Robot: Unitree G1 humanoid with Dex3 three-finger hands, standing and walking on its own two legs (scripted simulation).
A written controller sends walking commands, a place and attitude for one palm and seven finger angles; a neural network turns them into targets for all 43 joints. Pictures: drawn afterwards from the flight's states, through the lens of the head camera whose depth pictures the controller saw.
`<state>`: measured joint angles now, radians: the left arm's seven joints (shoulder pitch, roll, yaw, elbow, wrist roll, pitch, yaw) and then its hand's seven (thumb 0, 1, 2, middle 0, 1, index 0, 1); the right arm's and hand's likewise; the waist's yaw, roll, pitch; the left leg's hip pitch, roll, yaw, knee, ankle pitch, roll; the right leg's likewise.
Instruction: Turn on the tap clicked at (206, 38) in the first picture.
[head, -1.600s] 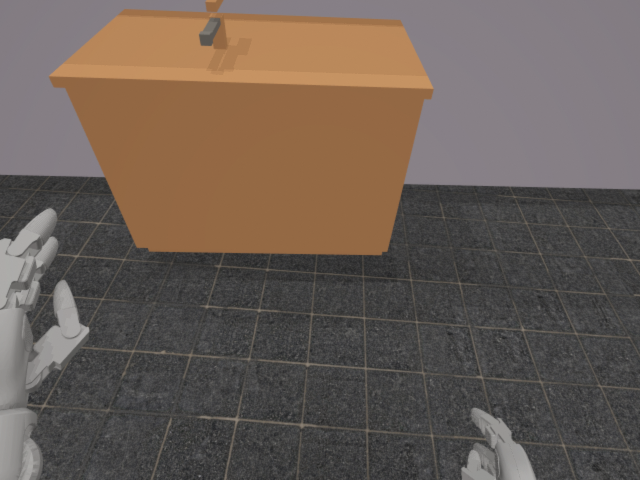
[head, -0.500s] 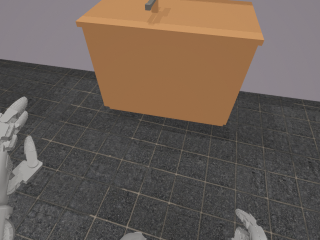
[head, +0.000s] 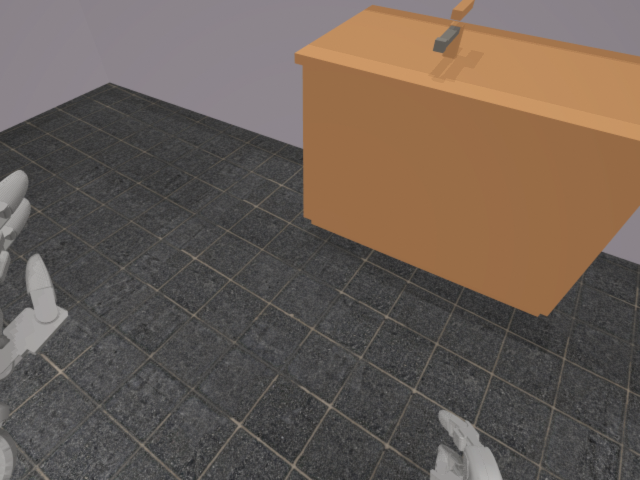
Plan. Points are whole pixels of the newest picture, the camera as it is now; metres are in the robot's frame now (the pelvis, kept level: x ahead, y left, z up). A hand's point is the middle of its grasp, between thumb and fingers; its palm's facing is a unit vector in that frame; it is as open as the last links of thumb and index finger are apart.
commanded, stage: walk to a spot facing it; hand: left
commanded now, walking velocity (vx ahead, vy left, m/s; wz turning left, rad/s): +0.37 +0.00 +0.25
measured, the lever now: (440, 45) +1.14 -0.23 +0.10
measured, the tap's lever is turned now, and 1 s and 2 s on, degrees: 0 0 0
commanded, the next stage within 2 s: turn to face it in 1.06 s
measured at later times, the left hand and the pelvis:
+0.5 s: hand (87, 236) +0.30 +0.27 +0.18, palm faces +0.55 -0.73 -0.40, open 7.4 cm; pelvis +0.12 +0.01 -0.02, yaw +8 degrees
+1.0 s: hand (142, 187) +0.41 +0.27 +0.16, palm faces +0.61 -0.66 -0.44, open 7.4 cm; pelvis +0.27 -0.02 +0.00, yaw +18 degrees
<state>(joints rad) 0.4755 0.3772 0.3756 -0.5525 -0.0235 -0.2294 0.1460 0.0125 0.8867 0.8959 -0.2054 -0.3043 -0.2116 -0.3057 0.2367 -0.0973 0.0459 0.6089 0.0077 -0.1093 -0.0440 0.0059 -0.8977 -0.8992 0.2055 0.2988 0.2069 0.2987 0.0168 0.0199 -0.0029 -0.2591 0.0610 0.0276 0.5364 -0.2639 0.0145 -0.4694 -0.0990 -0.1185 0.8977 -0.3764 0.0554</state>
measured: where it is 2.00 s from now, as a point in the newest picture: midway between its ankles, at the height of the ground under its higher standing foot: (313, 437)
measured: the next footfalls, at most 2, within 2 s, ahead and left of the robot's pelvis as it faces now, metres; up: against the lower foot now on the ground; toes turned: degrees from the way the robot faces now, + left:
right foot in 0.10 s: +0.09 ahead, -0.14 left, +0.00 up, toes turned -6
left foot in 0.46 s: +0.19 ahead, +0.14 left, +0.00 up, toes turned +18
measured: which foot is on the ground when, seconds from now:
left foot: down 0.00-0.10, up 0.12-0.44, down 0.46-0.80, up 0.82-1.00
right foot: up 0.00-0.08, down 0.10-0.46, up 0.48-0.78, down 0.80-1.00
